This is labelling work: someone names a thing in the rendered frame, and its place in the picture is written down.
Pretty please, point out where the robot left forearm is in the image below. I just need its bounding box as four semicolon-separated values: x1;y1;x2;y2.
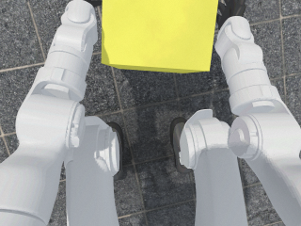
15;0;98;140

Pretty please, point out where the robot thigh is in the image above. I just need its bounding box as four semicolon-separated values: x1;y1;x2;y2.
181;117;248;226
65;124;119;226

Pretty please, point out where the right robot hand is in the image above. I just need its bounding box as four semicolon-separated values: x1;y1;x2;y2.
215;0;246;30

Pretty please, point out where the right robot thigh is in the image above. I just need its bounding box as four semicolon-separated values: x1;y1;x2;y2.
181;117;248;226

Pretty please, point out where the robot right forearm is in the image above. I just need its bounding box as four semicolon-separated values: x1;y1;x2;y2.
214;16;301;130

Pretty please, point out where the carton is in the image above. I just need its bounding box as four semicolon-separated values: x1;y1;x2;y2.
101;0;218;73

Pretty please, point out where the left robot upper arm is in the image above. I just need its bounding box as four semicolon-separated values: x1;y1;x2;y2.
0;93;86;226

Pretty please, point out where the right robot upper arm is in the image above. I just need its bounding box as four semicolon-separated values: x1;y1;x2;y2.
229;112;301;226

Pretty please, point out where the left robot thigh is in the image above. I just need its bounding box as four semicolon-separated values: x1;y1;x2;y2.
65;124;119;226

